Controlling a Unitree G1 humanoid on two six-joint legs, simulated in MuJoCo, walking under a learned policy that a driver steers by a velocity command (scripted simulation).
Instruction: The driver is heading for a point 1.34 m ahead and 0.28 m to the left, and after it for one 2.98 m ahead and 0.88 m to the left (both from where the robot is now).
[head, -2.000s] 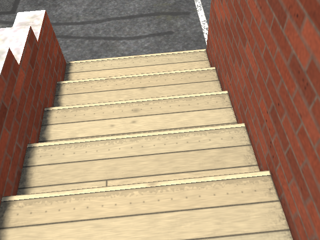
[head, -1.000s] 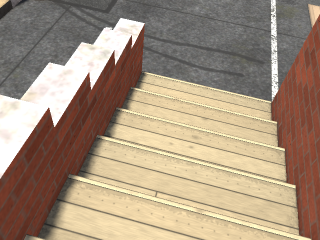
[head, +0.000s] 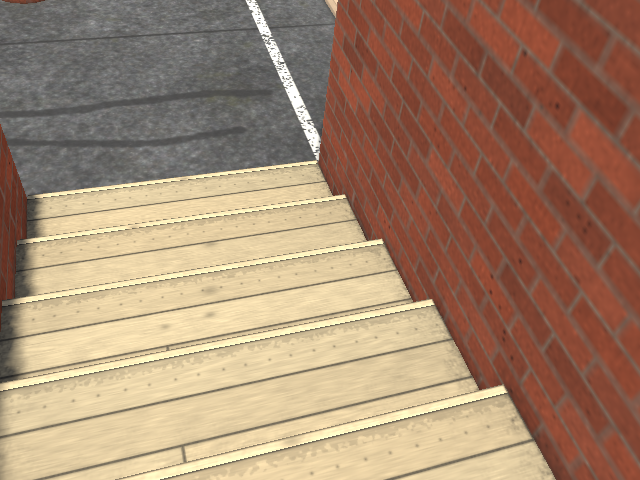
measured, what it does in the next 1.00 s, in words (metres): goes down, turning left: right foot, then left foot 0.13 m lower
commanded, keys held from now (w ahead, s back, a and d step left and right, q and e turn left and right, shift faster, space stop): w+q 0.48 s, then q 0.46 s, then no key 0.02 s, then e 0.04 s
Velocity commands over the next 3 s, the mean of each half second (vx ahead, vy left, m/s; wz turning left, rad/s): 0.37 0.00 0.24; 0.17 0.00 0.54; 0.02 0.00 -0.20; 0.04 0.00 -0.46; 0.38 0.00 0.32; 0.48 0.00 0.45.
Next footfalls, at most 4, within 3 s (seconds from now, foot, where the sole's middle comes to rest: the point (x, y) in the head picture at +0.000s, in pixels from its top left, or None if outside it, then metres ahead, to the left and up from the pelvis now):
0.46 right None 0.18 -0.09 -0.78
0.96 left None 0.44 0.15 -0.91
1.58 right None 0.43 -0.07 -0.91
2.10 left None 0.48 0.15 -0.91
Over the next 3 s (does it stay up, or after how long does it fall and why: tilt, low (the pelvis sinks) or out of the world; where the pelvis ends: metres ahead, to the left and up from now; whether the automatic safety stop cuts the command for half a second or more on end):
stays up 0.91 0.13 -0.27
